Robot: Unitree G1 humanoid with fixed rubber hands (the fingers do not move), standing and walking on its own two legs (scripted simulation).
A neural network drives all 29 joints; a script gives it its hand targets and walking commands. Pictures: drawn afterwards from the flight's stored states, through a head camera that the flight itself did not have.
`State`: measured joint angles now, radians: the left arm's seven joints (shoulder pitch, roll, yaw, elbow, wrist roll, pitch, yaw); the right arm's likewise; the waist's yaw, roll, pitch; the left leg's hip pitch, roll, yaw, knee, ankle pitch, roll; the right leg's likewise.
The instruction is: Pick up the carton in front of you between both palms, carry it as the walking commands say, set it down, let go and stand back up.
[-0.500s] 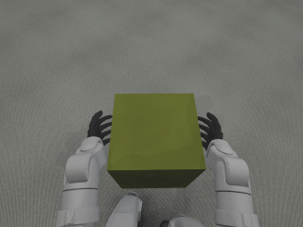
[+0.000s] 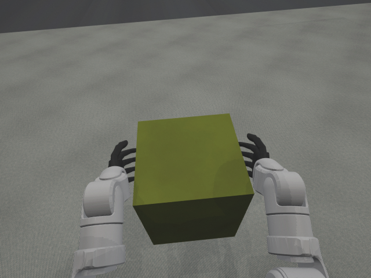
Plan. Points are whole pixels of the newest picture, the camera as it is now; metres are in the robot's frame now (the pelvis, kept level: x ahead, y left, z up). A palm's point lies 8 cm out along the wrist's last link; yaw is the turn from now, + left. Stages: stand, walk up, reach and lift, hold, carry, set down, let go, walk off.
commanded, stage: carry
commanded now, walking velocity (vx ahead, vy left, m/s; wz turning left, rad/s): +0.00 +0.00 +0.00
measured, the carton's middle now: (189, 182) +0.34 -0.01 +0.02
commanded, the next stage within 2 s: hold in 1.98 s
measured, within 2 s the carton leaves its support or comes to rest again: neither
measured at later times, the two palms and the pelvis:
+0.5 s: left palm (118, 167) +0.32 +0.14 +0.12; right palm (261, 159) +0.32 -0.16 +0.12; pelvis -0.01 -0.01 +0.00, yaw +1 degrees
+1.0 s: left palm (119, 188) +0.29 +0.14 +0.08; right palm (260, 178) +0.30 -0.16 +0.08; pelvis -0.02 -0.02 +0.00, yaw +1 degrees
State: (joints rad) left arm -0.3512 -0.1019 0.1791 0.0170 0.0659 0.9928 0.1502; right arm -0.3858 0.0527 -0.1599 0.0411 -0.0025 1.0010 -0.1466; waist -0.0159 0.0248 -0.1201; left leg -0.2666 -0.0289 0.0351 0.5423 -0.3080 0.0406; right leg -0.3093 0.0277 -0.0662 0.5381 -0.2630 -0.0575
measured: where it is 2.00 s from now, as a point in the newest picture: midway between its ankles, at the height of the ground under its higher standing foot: outside the picture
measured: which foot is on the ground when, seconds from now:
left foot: down 0.00-1.00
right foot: down 0.00-1.00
